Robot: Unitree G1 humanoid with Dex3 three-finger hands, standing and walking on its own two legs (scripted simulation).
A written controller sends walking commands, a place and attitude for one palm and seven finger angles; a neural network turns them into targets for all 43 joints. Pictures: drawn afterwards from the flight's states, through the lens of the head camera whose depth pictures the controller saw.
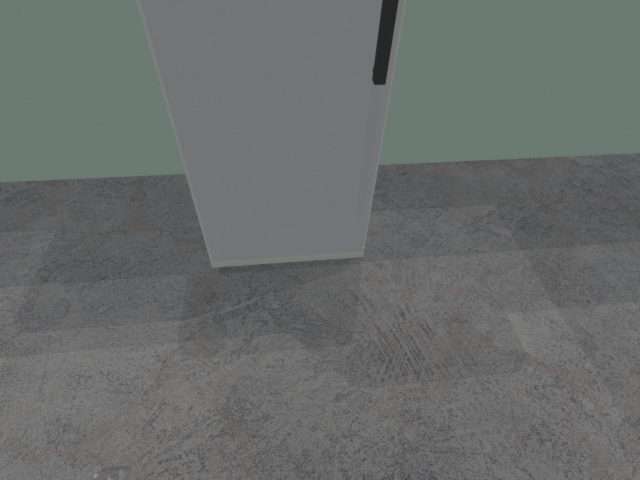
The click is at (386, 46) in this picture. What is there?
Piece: fridge door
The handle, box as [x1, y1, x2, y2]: [372, 0, 398, 84]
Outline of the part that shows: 398,0 382,1 372,78 374,84 385,83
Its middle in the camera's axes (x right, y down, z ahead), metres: +0.15 -0.54 +0.84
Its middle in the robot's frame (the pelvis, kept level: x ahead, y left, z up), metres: +1.02 -0.08 +0.23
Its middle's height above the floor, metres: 1.00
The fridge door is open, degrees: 0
